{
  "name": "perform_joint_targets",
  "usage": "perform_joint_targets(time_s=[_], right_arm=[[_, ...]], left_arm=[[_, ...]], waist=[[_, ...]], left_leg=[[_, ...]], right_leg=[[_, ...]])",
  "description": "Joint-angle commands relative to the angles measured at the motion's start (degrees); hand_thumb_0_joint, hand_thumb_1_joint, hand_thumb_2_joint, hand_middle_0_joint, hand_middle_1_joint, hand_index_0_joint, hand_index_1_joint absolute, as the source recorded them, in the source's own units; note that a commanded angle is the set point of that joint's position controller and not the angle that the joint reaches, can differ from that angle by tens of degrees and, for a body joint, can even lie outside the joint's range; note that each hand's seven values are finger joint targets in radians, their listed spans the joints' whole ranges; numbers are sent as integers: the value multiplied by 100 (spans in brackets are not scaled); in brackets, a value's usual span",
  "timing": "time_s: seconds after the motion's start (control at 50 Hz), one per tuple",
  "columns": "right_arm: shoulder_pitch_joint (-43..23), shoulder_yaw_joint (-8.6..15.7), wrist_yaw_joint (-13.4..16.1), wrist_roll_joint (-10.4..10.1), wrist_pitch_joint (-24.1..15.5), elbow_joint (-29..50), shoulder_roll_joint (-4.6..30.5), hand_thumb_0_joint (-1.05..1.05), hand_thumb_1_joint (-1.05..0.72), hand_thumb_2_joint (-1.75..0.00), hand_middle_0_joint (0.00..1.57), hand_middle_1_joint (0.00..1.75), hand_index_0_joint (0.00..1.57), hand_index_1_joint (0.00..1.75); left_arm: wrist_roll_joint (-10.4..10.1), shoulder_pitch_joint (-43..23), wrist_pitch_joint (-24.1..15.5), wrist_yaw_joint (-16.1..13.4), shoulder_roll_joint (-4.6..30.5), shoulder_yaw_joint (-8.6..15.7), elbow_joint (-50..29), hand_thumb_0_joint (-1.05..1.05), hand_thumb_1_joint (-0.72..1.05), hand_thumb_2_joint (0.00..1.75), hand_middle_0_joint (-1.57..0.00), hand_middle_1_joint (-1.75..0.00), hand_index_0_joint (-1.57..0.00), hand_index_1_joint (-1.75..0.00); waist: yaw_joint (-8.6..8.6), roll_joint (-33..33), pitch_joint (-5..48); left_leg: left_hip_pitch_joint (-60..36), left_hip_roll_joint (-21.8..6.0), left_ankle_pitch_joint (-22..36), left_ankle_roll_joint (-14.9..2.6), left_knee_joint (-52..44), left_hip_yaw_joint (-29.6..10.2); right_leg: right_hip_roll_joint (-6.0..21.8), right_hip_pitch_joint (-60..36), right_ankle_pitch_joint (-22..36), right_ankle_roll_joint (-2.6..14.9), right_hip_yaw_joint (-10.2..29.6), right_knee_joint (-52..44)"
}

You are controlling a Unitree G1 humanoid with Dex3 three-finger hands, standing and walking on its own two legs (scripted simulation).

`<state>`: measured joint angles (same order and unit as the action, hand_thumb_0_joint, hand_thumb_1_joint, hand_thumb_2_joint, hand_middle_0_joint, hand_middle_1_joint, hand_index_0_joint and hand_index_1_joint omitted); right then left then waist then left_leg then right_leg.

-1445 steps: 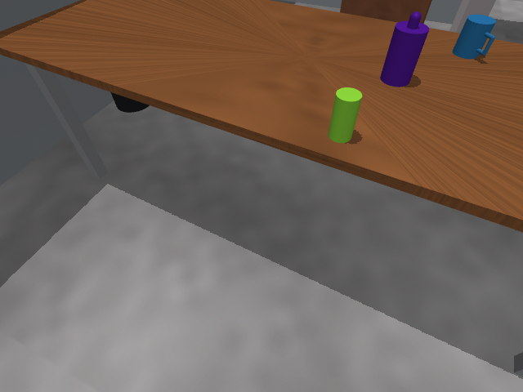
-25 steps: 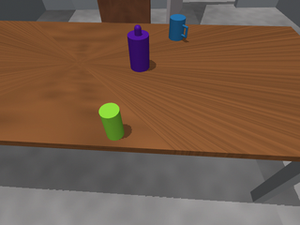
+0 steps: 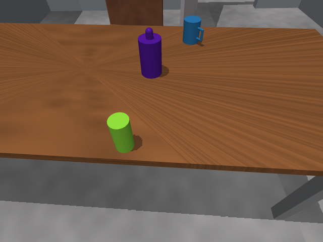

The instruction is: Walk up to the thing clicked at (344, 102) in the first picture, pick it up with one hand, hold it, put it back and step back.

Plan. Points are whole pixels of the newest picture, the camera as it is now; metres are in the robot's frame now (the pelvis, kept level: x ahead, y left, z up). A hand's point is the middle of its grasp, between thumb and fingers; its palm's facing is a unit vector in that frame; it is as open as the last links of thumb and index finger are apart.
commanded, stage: stand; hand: left
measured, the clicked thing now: (121, 133) +0.38 +0.14 +0.03
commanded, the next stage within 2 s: step back in 0.32 s
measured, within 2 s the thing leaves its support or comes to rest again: neither
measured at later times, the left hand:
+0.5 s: hand out of the picture +0.06 +0.27 -0.16, palm faces -0.02 -0.92 -0.38, open 7.4 cm
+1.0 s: hand out of the picture +0.00 +0.30 -0.18, palm faces -0.07 -0.94 -0.33, open 7.4 cm
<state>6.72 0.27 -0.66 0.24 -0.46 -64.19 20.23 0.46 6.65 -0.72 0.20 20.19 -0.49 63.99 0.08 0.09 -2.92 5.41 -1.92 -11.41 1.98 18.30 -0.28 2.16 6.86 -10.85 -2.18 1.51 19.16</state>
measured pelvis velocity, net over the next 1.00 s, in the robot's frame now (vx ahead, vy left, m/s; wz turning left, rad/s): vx -0.14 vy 0.05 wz -0.02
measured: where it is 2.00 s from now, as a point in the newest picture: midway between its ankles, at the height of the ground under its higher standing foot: outside the picture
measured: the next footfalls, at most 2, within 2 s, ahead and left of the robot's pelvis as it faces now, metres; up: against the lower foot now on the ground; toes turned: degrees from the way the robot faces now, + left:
left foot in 0.76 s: -0.10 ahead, +0.13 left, +0.00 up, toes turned -1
right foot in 1.18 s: -0.14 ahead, -0.07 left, +0.00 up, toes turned +0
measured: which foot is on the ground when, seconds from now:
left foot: down 0.00-0.56, up 0.58-0.74, down 0.76-1.00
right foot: down 0.00-0.78, up 0.80-1.00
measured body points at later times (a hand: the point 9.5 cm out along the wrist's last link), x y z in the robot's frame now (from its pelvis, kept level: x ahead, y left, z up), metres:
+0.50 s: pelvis -0.03 +0.00 -0.01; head +0.02 +0.00 +0.43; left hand +0.06 +0.31 -0.14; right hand +0.06 -0.32 -0.14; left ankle -0.02 +0.14 -0.75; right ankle +0.00 -0.14 -0.75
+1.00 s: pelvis -0.14 +0.05 -0.01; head -0.05 +0.08 +0.43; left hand +0.00 +0.35 -0.16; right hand -0.09 -0.27 -0.12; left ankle -0.14 +0.13 -0.75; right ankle -0.15 -0.10 -0.68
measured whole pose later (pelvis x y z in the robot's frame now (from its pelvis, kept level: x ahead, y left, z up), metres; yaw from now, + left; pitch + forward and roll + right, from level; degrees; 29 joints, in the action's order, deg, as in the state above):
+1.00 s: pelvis -0.14 +0.05 -0.01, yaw -1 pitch +0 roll -2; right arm 10.6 2.7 0.8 1.4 1.8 -53.2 19.6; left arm 0.6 4.2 3.8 -1.0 22.5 2.9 49.8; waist 0.9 -3.3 -11.1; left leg 13.9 1.3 -16.8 -3.1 31.1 0.6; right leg -7.1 26.3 -25.4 0.2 9.8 61.4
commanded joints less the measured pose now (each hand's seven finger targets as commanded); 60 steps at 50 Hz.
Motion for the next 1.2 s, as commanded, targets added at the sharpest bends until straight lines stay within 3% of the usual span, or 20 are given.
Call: perform_joint_targets(time_s=[0.0,0.28,0.3,0.38,0.48,0.52,0.54,0.58,0.64,0.72,0.74,0.76,0.78,0.8,0.84,0.88,1.02,1.1,1.14,1.18], right_arm=[[-172,264,106,17,-78,341,1194,0,-90,-90,20,30,20,30],[-157,261,96,9,-80,363,1203,0,-90,-90,20,30,20,30],[-265,394,81,-24,16,439,1497,0,-90,-90,20,30,20,30],[-153,488,88,-103,100,671,1490,0,-90,-90,20,30,20,30],[-304,598,75,-85,247,1021,1492,0,-90,-90,20,30,20,30],[-228,563,58,-78,291,1129,1297,0,-90,-90,20,30,20,30],[-98,555,33,-60,329,1148,1202,0,-90,-90,20,30,20,30],[129,577,0,-16,396,1211,1229,0,-90,-90,20,30,20,30],[564,613,-17,-117,339,1204,1279,0,-90,-90,20,30,20,30],[828,601,67,56,203,1171,1255,0,-90,-90,20,30,20,30],[788,648,97,142,168,1190,1364,0,-90,-90,20,30,20,30],[678,773,126,262,144,1275,1825,0,-90,-90,20,30,20,30],[416,792,136,267,137,1398,2034,0,-90,-90,20,30,20,30],[457,824,141,178,127,1497,2346,0,-90,-90,20,30,20,30],[65,786,202,208,101,1588,2018,0,-90,-90,20,30,20,30],[-249,671,273,218,76,1670,1590,0,-90,-90,20,30,20,30],[611,709,347,87,122,1655,1416,0,-90,-90,20,30,20,30],[315,720,277,59,156,1799,1565,0,-90,-90,20,30,20,30],[75,687,248,13,181,1868,1528,0,-90,-90,20,30,20,30],[27,592,230,-63,158,1968,1320,0,-90,-90,20,30,20,30]], left_arm=[[11,-145,-87,-102,1239,268,-345,0,90,90,-20,-30,-20,-30],[8,-107,-100,-91,1264,285,-344,0,90,90,-20,-30,-20,-30],[-87,-250,-18,-106,1587,527,-535,0,90,90,-20,-30,-20,-30],[-108,-63,87,-139,1404,546,-749,0,90,90,-20,-30,-20,-30],[-26,11,185,-108,1411,571,-1013,0,90,90,-20,-30,-20,-30],[11,-77,188,-90,1725,667,-1158,0,90,90,-20,-30,-20,-30],[55,-306,186,-102,1907,714,-1289,0,90,90,-20,-30,-20,-30],[192,-480,168,-111,2005,754,-1463,0,90,90,-20,-30,-20,-30],[217,-937,201,-142,1761,699,-1721,0,90,90,-20,-30,-20,-30],[87,-680,328,-155,1624,653,-1843,0,90,90,-20,-30,-20,-30],[28,-545,376,-140,1480,624,-1889,0,90,90,-20,-30,-20,-30],[-18,-493,391,-158,1159,555,-1993,0,90,90,-20,-30,-20,-30],[2,-392,413,-216,1088,574,-1929,0,90,90,-20,-30,-20,-30],[68,-482,407,-283,1195,616,-1955,0,90,90,-20,-30,-20,-30],[88,-620,419,-300,1430,683,-1822,0,90,90,-20,-30,-20,-30],[-35,-43,404,-237,1290,645,-1739,0,90,90,-20,-30,-20,-30],[79,-222,266,-175,1134,641,-2050,0,90,90,-20,-30,-20,-30],[118,256,238,-134,1063,683,-1885,0,90,90,-20,-30,-20,-30],[168,592,189,-131,1062,710,-1720,0,90,90,-20,-30,-20,-30],[219,546,150,-128,1472,832,-1809,0,90,90,-20,-30,-20,-30]], waist=[[0,-60,455],[16,8,415],[-17,-7,-126],[20,181,483],[-33,143,724],[-78,-556,704],[-66,-1122,659],[-32,-1231,482],[202,-1388,611],[193,-999,756],[149,-347,664],[82,836,589],[-59,820,436],[238,1244,516],[168,951,208],[-245,878,275],[286,653,647],[101,889,668],[-96,504,753],[-68,-474,813]], left_leg=[[-100,-565,1153,-245,-181,-299],[-133,-562,930,-260,-198,-299],[292,-480,1835,-433,335,-369],[174,-644,2430,-728,644,-380],[645,-451,1150,-876,1321,-378],[702,181,129,-558,2310,14],[856,597,-1231,-439,3182,149],[993,465,-2304,-473,4093,-380],[954,338,-1895,-461,3784,-411],[857,317,-609,-366,1051,-11],[528,-47,443,-385,487,-575],[85,-981,1961,-595,318,-1937],[-5,-1387,3100,-833,460,-2182],[481,-1996,3118,-1418,317,-2805],[757,-1597,2556,-1198,212,-2104],[-201,-853,3261,-703,742,-1063],[-1313,-1057,3204,-1153,1100,-1106],[-448,-1165,2401,-1253,1126,-1168],[100,-1048,1890,-1080,1449,-1034],[1227,-398,438,-652,1980,-734]], right_leg=[[513,-152,1290,293,257,-186],[510,-75,1129,299,306,-224],[407,269,2104,353,336,334],[219,189,1999,516,99,980],[402,394,1264,791,447,1126],[1095,695,1587,1231,1202,464],[1624,835,1856,1599,1749,147],[1843,1373,1614,1882,1849,144],[1331,1321,1619,1479,1131,614],[968,570,1616,1058,987,1547],[557,957,1060,812,835,2082],[-285,1880,-299,545,461,3028],[-881,2445,-2211,411,621,3494],[-901,2216,-2663,307,1022,4188],[-886,2181,-2188,340,1304,4788],[-909,2718,-1466,366,1188,4737],[-616,2250,-1503,125,570,2731],[-443,1173,-1146,335,105,1572],[-377,439,-3,454,124,572],[454,-139,1373,898,1363,676]])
